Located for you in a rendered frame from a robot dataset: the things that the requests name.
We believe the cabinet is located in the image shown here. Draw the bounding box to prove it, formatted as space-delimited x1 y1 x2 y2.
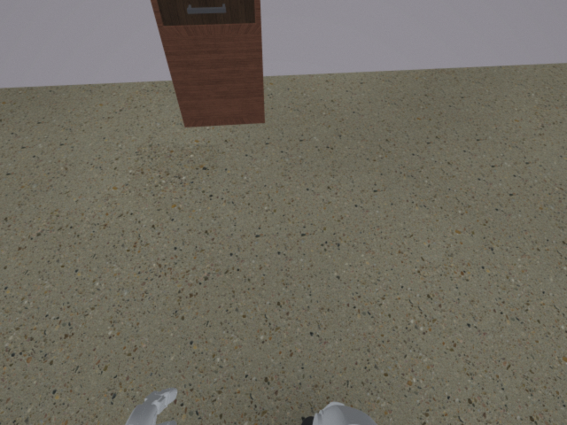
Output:
151 0 265 128

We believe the left robot hand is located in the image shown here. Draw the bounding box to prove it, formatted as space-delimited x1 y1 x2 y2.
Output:
125 388 177 425

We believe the handle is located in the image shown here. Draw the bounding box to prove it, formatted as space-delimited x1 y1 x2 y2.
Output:
187 4 226 14

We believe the robot right thigh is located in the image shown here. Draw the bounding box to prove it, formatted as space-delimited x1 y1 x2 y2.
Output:
313 405 377 425

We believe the robot right shin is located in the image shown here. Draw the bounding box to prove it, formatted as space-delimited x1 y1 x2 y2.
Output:
323 402 344 411

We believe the drawer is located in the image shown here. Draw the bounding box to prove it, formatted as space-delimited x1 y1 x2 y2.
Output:
157 0 255 26

